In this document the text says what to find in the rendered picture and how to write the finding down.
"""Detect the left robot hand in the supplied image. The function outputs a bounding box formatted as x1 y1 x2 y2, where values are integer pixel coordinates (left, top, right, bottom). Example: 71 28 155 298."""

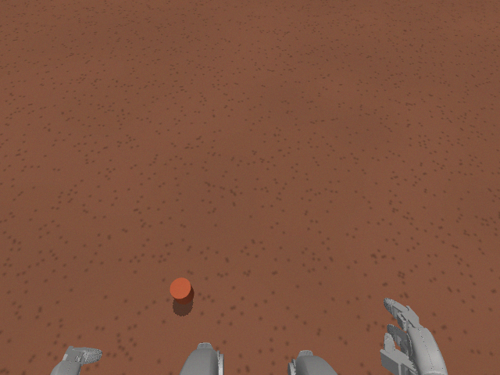
50 346 102 375

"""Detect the right robot hand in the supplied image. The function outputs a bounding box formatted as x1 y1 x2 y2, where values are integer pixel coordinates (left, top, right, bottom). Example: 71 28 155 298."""
380 298 448 375

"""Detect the can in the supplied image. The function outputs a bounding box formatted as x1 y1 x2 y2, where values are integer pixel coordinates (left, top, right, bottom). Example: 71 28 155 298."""
170 277 194 305

